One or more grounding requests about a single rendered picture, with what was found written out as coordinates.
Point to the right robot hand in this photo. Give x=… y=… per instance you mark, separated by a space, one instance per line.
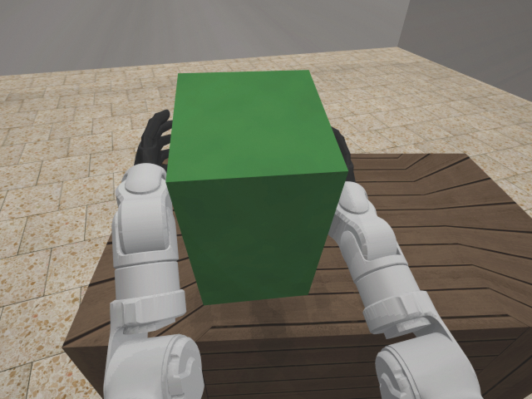
x=345 y=153

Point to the robot left forearm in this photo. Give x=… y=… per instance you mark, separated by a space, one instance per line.
x=145 y=251

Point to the robot right forearm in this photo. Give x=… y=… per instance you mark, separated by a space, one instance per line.
x=394 y=304

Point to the left robot hand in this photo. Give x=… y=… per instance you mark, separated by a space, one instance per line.
x=149 y=149

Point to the right robot upper arm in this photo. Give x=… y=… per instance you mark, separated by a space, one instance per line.
x=426 y=367

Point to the carton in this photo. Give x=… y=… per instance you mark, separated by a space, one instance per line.
x=254 y=174

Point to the left robot upper arm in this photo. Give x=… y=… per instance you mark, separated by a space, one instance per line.
x=165 y=367

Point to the pedestal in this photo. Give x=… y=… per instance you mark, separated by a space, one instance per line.
x=466 y=242

